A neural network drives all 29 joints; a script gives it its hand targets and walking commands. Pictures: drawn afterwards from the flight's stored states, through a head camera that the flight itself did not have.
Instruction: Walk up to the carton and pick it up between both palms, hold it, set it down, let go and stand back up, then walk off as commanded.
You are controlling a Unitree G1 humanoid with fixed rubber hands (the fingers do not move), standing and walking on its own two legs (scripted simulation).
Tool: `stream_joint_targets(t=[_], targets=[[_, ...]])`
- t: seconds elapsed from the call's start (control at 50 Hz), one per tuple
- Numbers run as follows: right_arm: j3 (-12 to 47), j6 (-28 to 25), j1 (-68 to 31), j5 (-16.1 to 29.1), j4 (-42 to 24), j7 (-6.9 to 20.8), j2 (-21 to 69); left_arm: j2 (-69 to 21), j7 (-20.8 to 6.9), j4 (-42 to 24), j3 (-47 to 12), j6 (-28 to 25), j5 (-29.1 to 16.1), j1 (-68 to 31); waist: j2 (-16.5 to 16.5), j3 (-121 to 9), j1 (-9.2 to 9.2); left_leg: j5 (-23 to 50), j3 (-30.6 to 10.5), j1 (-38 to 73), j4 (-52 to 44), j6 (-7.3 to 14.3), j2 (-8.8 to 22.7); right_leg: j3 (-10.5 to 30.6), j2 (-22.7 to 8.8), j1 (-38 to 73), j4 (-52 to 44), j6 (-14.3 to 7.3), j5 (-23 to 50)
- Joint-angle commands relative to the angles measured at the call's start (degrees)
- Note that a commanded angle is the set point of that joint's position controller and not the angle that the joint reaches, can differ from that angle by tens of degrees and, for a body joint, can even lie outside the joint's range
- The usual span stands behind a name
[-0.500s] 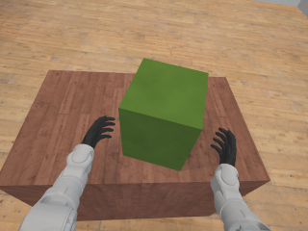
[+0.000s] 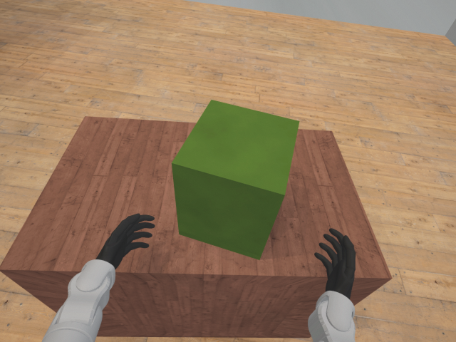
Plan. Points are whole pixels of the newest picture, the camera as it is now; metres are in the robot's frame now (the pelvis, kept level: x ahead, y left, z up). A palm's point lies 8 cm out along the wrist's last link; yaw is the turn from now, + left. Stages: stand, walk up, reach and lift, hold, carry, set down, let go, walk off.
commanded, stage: set down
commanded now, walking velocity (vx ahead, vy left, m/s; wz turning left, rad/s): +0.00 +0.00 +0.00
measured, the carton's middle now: (235, 181) +0.45 +0.00 +0.00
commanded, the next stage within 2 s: none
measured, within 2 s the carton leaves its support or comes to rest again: neither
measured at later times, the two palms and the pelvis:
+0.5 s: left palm (98, 288) +0.21 +0.23 -0.01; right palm (354, 309) +0.19 -0.19 +0.01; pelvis +0.00 -0.01 +0.00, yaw +0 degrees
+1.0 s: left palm (103, 295) +0.20 +0.22 -0.02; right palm (362, 307) +0.20 -0.21 +0.00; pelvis +0.02 -0.02 +0.00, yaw +0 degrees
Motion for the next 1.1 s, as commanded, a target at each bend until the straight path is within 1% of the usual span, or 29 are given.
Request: stream_joint_targets(t=[0.0,0.02,0.04,0.06,0.12,0.14,0.18,0.2,0.24,0.26,0.36,0.38,0.42,0.44,0.46,0.48,0.5,0.52,0.6,0.68,0.7,0.76,0.78,0.82,0.88,0.94,0.98,1.0,1.08], targets=[[8.5,1.2,-6.1,-3.8,-17.5,-0.3,-1.4,14.0,0.6,-21.6,1.5,-1.8,-11.8,-11.2,5.8,-9.6,3.96,4.3,-2.0,15.9,-8.9,-5.9,2.3,0.9,4.7,-0.2,-7.0,-6.3,-1.6],[9.8,1.2,2.5,-3.6,-17.8,-0.1,-0.5,13.1,0.7,-23.8,2.7,-1.8,-11.1,-3.3,6.8,-7.5,4.96,6.0,-1.8,17.1,-9.6,-5.8,1.9,1.0,4.3,1.8,-7.3,-6.3,0.4],[10.3,1.6,6.9,-3.3,-17.4,-0.5,0.4,12.9,0.1,-24.6,3.0,-1.3,-10.2,0.5,6.6,-5.7,4.64,8.7,-1.5,19.6,-9.8,-6.0,2.0,1.0,4.3,2.4,-8.4,-6.4,1.2],[11.3,2.3,4.2,-2.9,-18.0,-0.6,0.3,13.3,-0.2,-22.3,3.5,-0.5,-9.8,-1.9,7.0,-4.6,5.22,6.7,-1.5,16.6,-9.8,-5.7,1.8,1.4,4.3,2.6,-8.1,-6.4,-0.1],[9.6,4.4,2.8,-3.2,-20.2,-0.5,-0.2,14.1,-0.3,-25.8,1.2,-0.4,-11.9,-3.9,8.9,-4.7,3.66,4.1,-2.3,14.0,-10.6,-5.6,2.9,1.0,4.5,2.6,-7.1,-6.5,-1.9],[11.0,4.3,11.3,-3.0,-20.0,-0.4,0.3,12.5,-0.3,-27.3,2.6,0.3,-9.9,5.0,9.6,-1.7,5.00,5.9,-2.1,17.6,-11.7,-5.7,2.9,1.1,4.3,4.0,-8.1,-6.5,-0.2],[10.5,5.0,11.8,-2.9,-22.3,-0.6,0.0,13.3,-0.4,-28.2,2.5,0.7,-10.5,5.6,8.5,-1.3,5.06,6.5,-1.8,16.2,-11.7,-5.6,2.7,1.4,4.3,4.7,-8.4,-6.4,-0.2],[10.9,5.0,13.4,-2.4,-23.9,0.0,0.5,12.8,-0.4,-30.9,2.6,0.8,-10.5,7.1,10.4,-1.3,5.79,8.2,-2.0,17.0,-11.7,-6.0,2.8,1.3,4.3,4.7,-8.1,-6.8,0.3],[10.3,6.2,9.6,-2.9,-26.0,0.3,-0.9,14.0,-0.1,-30.2,1.3,0.1,-12.0,3.5,8.8,-2.6,4.36,5.8,-1.8,14.9,-11.2,-5.5,2.2,1.9,3.8,3.7,-8.3,-7.0,-2.6],[10.6,6.1,12.1,-3.3,-26.4,0.6,-1.0,14.1,0.2,-30.7,2.4,0.2,-11.1,5.9,10.0,-2.4,5.69,7.7,-1.4,16.4,-11.1,-5.7,2.0,1.7,3.7,3.4,-8.4,-7.1,-2.7],[9.8,9.6,14.7,-3.8,-29.1,1.7,-2.9,14.1,0.8,-31.1,0.5,0.8,-12.4,8.6,8.6,0.4,4.16,2.9,-2.3,12.9,-13.4,-4.6,3.0,1.6,4.1,5.9,-8.0,-6.9,-3.8],[10.4,10.2,13.7,-3.3,-29.7,2.3,-2.8,13.6,0.9,-30.4,1.0,0.6,-12.2,8.8,8.4,1.3,5.59,0.9,-2.7,11.4,-14.0,-4.3,2.7,2.0,4.0,6.1,-7.7,-6.9,-5.1],[8.8,11.3,14.3,-3.9,-28.9,2.8,-3.7,13.1,1.3,-30.8,0.1,0.9,-11.9,10.6,8.9,1.6,4.96,-0.9,-2.7,10.0,-14.9,-4.1,3.3,1.9,4.4,6.8,-7.2,-6.8,-5.4],[9.0,11.8,13.5,-3.6,-30.2,3.0,-4.3,13.6,1.7,-30.7,0.8,1.3,-11.5,11.0,9.1,1.6,5.85,-1.4,-3.0,9.2,-15.2,-4.1,3.5,1.7,4.7,8.0,-6.6,-6.6,-5.4],[9.8,12.1,15.6,-3.6,-30.2,3.2,-3.5,12.5,1.7,-29.4,0.3,1.1,-11.8,12.2,8.2,2.9,5.05,-0.7,-2.3,10.5,-15.1,-4.1,2.9,1.9,4.3,6.9,-7.6,-6.6,-5.3],[9.4,11.9,15.8,-3.3,-30.1,3.5,-4.0,13.1,2.1,-32.8,0.6,1.0,-11.8,12.9,9.8,1.5,5.54,3.2,-2.8,11.5,-14.3,-4.8,3.2,1.7,4.4,6.9,-6.9,-6.7,-3.6],[9.3,12.0,16.4,-2.9,-30.6,3.6,-4.6,13.3,2.2,-33.9,0.5,1.0,-11.7,13.3,8.2,0.0,5.37,5.7,-2.1,13.3,-13.5,-4.9,2.8,2.1,4.3,7.2,-7.8,-6.5,-2.6],[9.1,12.4,16.9,-4.2,-27.3,4.0,-5.4,12.7,2.0,-30.9,0.7,1.8,-10.5,13.9,9.0,1.7,4.86,8.1,-1.1,15.6,-13.1,-5.6,2.1,1.6,4.2,5.1,-8.9,-7.1,-3.2],[9.0,13.0,16.6,-3.6,-29.4,4.5,-3.9,12.5,2.0,-32.5,1.5,1.3,-11.0,14.2,7.2,1.7,4.88,4.8,-1.6,12.5,-13.5,-4.4,2.5,2.1,3.8,6.8,-8.1,-6.5,-2.3],[9.7,12.3,17.6,-3.2,-32.1,4.8,-3.1,14.3,1.6,-33.6,2.5,0.8,-11.8,15.5,5.1,-0.5,4.91,9.2,-0.3,14.5,-11.5,-4.7,1.5,3.0,2.7,5.8,-8.9,-6.2,0.4],[9.3,12.3,18.4,-4.1,-28.0,5.5,-4.8,12.8,1.6,-30.0,3.1,1.5,-9.6,17.5,6.3,1.2,5.02,12.0,-0.3,15.3,-11.9,-5.4,1.6,1.9,3.4,5.5,-9.0,-6.3,0.8],[7.7,12.2,16.6,-4.4,-25.5,6.8,-6.9,11.9,2.2,-30.6,2.9,1.7,-8.4,16.4,9.0,0.4,4.85,13.3,-0.4,16.1,-11.9,-6.1,1.7,1.8,3.7,4.6,-9.2,-6.7,0.4],[7.5,11.1,17.7,-4.2,-28.7,6.3,-5.5,13.3,1.9,-32.0,3.6,1.2,-10.1,18.5,5.6,-1.1,4.51,16.0,-0.6,16.6,-10.6,-5.6,1.6,2.1,3.3,5.6,-9.0,-6.0,3.1],[7.5,10.9,17.7,-4.9,-24.5,6.9,-6.4,12.0,2.0,-29.9,3.5,1.5,-9.0,17.9,7.3,0.2,4.57,15.5,0.1,17.4,-11.1,-6.0,1.4,1.9,3.5,3.5,-9.6,-6.4,1.7],[6.4,10.2,18.0,-4.5,-24.4,7.4,-7.5,12.0,1.8,-29.0,3.5,1.7,-9.1,19.1,6.5,-1.2,4.27,19.6,0.1,19.3,-10.3,-6.2,1.2,1.9,3.8,4.6,-9.7,-6.1,3.9],[6.9,9.5,18.3,-4.4,-25.9,7.6,-6.9,12.3,1.6,-29.2,3.7,1.2,-9.4,19.0,5.3,-1.6,4.52,16.5,0.5,17.6,-10.7,-5.5,0.9,2.1,3.4,5.9,-9.8,-6.0,4.3],[6.3,9.3,18.2,-5.0,-21.7,8.5,-8.0,11.4,1.9,-27.5,3.8,1.6,-8.3,19.4,6.0,-1.1,4.28,19.5,0.5,19.0,-10.8,-6.1,0.9,1.5,4.0,4.8,-9.9,-6.0,4.7],[5.9,8.9,17.9,-4.9,-23.2,8.3,-7.8,11.7,1.5,-27.3,3.1,1.5,-9.1,19.3,5.0,-1.1,3.48,20.1,0.6,19.5,-10.3,-6.1,0.8,1.8,3.7,4.3,-10.0,-6.0,5.2],[5.4,8.4,17.3,-5.5,-20.0,9.5,-8.6,10.7,2.1,-25.8,3.4,2.1,-7.6,19.6,7.2,-1.0,3.53,20.7,0.6,19.2,-10.9,-6.4,0.7,1.6,3.6,4.7,-10.2,-6.1,5.2]])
